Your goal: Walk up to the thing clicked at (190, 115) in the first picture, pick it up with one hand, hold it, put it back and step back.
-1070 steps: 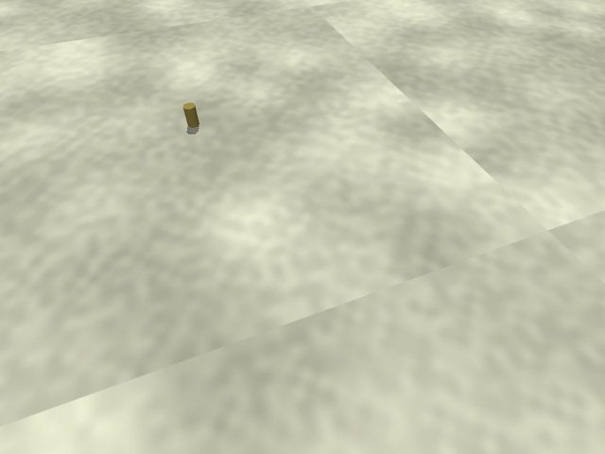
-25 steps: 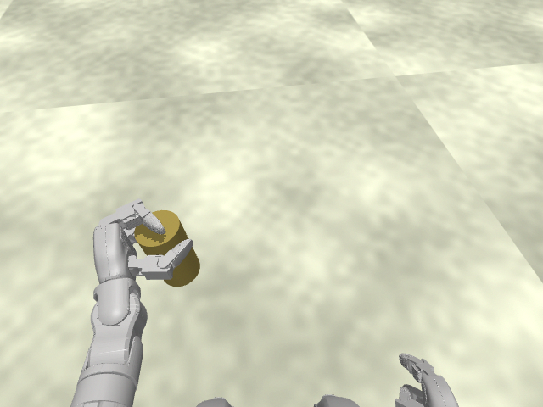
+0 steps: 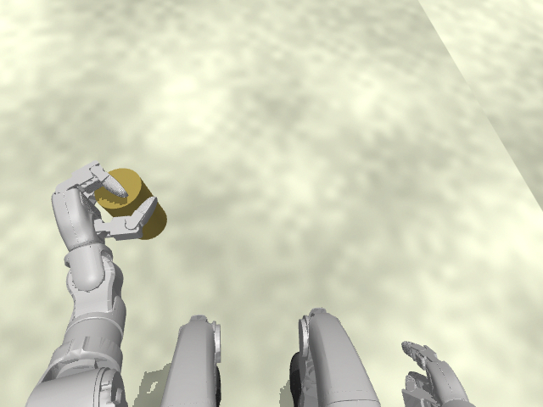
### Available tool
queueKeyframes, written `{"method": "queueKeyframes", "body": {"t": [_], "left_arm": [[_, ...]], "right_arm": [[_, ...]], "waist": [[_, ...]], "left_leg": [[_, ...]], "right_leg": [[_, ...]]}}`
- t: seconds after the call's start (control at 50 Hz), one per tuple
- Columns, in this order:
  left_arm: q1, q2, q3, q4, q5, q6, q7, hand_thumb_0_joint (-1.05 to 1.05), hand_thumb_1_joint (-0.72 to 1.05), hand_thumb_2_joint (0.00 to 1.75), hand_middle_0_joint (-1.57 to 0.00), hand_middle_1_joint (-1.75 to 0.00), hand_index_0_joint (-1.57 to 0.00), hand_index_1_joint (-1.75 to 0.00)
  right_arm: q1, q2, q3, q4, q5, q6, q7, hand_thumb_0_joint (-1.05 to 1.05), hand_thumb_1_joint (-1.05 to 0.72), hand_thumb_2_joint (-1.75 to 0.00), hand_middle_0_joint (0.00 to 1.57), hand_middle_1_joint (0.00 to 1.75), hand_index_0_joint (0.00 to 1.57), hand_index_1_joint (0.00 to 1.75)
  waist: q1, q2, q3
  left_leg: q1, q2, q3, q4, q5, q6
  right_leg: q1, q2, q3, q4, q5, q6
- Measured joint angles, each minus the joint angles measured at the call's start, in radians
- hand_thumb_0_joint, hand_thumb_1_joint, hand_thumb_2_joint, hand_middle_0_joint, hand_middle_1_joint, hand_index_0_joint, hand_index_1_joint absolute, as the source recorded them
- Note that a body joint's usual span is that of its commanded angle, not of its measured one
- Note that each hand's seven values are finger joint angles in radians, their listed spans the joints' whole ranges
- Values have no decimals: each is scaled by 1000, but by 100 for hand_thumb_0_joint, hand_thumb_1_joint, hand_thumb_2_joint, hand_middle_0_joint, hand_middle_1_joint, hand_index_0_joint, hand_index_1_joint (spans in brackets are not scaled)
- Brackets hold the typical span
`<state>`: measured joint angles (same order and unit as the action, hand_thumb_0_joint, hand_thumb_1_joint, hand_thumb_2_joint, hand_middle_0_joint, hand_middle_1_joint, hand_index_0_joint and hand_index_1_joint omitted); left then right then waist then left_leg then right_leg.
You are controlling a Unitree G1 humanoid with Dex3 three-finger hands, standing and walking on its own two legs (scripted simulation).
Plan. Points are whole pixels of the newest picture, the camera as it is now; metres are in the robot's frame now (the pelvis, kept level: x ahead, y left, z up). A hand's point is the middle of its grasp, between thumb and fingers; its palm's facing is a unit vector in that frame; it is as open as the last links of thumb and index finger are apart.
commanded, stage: crouch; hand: left
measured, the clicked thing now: (134, 206) +0.41 +0.20 -0.05
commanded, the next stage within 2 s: lower in 1.28 s
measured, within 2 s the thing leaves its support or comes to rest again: neither
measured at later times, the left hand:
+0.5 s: hand (137, 233) +0.43 +0.25 -0.23, palm faces +0.39 -0.92 -0.04, open 6.3 cm
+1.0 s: hand (148, 241) +0.45 +0.26 -0.35, palm faces +0.37 -0.93 -0.04, open 6.3 cm
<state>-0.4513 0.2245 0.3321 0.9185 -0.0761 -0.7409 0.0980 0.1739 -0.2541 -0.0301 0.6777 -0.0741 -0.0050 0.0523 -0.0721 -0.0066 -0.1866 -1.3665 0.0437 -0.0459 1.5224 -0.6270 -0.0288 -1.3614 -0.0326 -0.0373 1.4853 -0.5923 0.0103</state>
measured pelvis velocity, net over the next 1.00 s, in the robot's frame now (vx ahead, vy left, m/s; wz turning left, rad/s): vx -0.06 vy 0.01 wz -0.12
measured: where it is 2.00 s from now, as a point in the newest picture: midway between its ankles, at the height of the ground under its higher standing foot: outside the picture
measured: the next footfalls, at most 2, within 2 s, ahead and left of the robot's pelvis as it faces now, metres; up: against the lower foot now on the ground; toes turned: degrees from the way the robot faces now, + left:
none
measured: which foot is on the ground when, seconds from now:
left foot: down 0.00-1.00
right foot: down 0.00-1.00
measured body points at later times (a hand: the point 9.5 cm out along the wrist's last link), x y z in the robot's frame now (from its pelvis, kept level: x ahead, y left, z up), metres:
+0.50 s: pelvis -0.05 +0.00 -0.19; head +0.16 +0.05 +0.20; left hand +0.40 +0.30 -0.23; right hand +0.04 -0.27 -0.32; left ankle +0.04 +0.13 -0.57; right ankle +0.05 -0.13 -0.57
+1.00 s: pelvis -0.06 +0.01 -0.28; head +0.18 +0.07 +0.10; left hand +0.43 +0.31 -0.34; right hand -0.01 -0.27 -0.38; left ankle +0.04 +0.13 -0.57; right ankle +0.05 -0.13 -0.57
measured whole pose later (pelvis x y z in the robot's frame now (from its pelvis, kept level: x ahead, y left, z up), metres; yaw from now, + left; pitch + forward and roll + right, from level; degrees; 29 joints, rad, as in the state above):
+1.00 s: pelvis -0.06 +0.01 -0.28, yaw -7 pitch +27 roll -9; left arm -0.81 0.63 0.64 1.27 0.01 -0.80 0.04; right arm 0.07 -0.31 0.18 0.69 -0.19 0.07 0.12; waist -0.22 -0.06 0.06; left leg -2.26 0.01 -0.19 2.47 -0.69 -0.02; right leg -2.20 -0.01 -0.09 2.33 -0.61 0.04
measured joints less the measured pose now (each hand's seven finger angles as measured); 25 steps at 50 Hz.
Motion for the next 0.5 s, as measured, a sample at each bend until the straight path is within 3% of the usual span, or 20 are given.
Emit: {"method": "queueKeyframes", "body": {"t": [0.24, 0.5], "left_arm": [[-164, 87, 113, 152, 13, -41, -27, -1, -24, 99, -65, -109, -126, -135], [-316, 241, 222, 305, 56, -69, -57, -1, -28, 101, -68, -112, -129, -137]], "right_arm": [[-40, 12, 30, 29, -21, 19, 34, 0, -90, -90, 21, 30, 20, 30], [-75, -16, 69, 48, -55, 30, 46, 0, -91, -90, 21, 30, 20, 30]], "waist": [[-23, 9, -1], [-83, -18, 73]], "left_leg": [[-389, -7, -24, 339, -60, 1], [-689, -18, -57, 657, -75, -1]], "right_leg": [[-385, -2, 0, 328, -53, 0], [-675, 1, -5, 625, -56, 6]]}}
